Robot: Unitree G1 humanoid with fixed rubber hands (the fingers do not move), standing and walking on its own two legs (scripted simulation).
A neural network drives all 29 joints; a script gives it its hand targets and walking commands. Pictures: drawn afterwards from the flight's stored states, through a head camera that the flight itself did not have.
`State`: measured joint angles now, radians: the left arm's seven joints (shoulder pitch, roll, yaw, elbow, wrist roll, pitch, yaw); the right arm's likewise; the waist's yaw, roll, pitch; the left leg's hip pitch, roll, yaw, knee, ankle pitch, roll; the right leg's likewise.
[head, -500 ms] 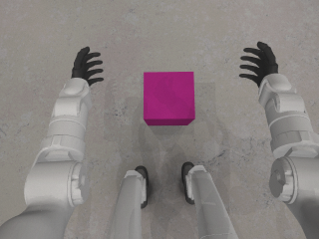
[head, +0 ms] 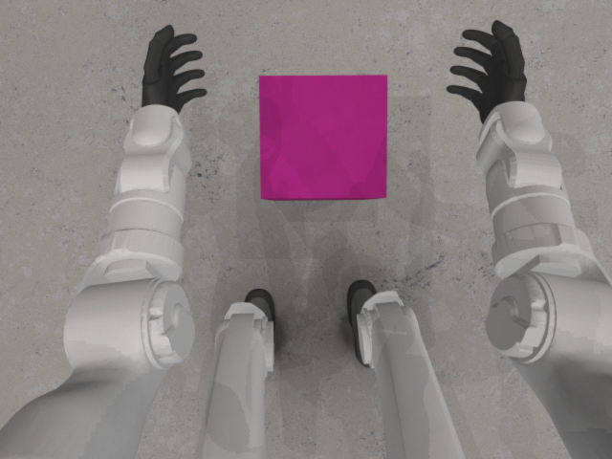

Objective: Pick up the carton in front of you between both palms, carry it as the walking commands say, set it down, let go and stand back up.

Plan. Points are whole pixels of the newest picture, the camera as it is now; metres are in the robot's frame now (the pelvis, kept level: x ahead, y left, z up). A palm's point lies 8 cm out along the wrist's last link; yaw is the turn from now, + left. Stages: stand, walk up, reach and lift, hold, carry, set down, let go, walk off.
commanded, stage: reach and lift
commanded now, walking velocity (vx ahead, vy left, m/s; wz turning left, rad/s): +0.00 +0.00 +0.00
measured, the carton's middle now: (319, 148) +0.50 -0.04 -0.46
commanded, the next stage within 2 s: none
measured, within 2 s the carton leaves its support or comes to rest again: leaves its support in 1.50 s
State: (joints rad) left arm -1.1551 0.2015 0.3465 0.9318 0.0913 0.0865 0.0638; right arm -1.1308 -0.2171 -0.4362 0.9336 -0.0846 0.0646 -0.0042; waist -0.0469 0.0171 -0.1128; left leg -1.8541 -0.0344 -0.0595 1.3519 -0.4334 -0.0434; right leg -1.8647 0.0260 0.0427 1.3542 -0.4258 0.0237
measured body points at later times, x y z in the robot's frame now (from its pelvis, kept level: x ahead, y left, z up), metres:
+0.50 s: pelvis -0.06 +0.01 -0.19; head +0.32 -0.01 +0.05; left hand +0.52 +0.15 -0.37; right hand +0.49 -0.23 -0.37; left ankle +0.06 +0.14 -0.55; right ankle +0.06 -0.12 -0.55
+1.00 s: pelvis -0.05 +0.01 -0.22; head +0.33 -0.01 +0.02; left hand +0.53 +0.14 -0.40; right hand +0.50 -0.21 -0.40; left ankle +0.05 +0.13 -0.55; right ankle +0.06 -0.12 -0.55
